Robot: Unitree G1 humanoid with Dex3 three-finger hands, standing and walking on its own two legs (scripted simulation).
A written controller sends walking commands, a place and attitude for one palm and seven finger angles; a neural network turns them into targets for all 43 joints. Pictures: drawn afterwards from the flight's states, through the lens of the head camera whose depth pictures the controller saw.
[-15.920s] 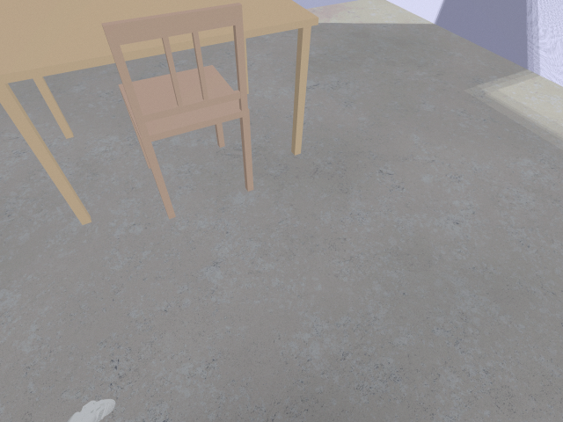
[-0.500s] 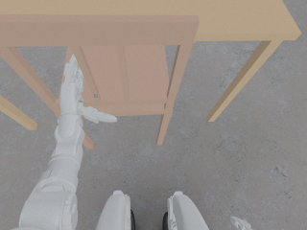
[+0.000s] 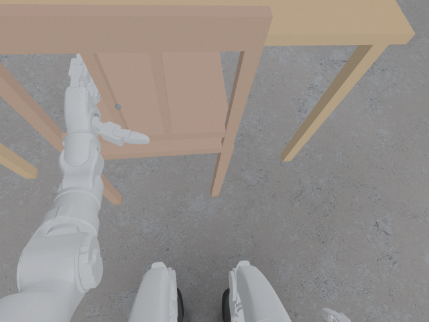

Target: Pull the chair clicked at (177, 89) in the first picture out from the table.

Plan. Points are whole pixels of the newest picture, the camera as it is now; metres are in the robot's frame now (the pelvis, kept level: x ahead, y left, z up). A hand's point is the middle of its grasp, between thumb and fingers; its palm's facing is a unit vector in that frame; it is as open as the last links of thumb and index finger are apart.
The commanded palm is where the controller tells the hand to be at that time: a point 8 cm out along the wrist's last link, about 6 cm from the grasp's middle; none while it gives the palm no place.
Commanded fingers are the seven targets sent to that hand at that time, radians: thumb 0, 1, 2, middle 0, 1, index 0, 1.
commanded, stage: push the fingers through the gap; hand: left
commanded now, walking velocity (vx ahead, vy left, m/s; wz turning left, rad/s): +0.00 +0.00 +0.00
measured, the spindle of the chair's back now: (110, 100) +0.52 +0.17 +0.02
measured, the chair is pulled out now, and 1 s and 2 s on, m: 0.00 0.00 0.01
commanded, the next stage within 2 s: hook a spindle and tug to test in 0.34 s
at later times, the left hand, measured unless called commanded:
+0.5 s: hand (120, 107) +0.50 +0.15 +0.03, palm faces +0.06 -1.00 -0.02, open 16.9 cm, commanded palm +0.47 +0.18 +0.03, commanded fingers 0.00 -0.50 0.30 -0.13 -0.30 -0.13 -0.30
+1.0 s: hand (124, 106) +0.50 +0.14 +0.03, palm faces +0.07 -1.00 -0.04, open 11.8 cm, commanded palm +0.47 +0.18 +0.03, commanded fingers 0.00 0.28 0.64 -0.50 -1.45 -0.50 -1.45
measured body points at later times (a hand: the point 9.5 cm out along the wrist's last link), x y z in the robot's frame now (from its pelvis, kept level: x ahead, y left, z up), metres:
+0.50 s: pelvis +0.00 +0.01 +0.00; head +0.16 +0.03 +0.43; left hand +0.49 +0.20 +0.03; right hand +0.04 -0.25 -0.12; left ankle +0.04 +0.09 -0.61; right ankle +0.02 -0.11 -0.61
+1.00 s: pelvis +0.01 +0.00 +0.00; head +0.16 +0.02 +0.43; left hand +0.49 +0.19 +0.04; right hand +0.05 -0.26 -0.12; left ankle +0.04 +0.09 -0.61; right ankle +0.02 -0.11 -0.61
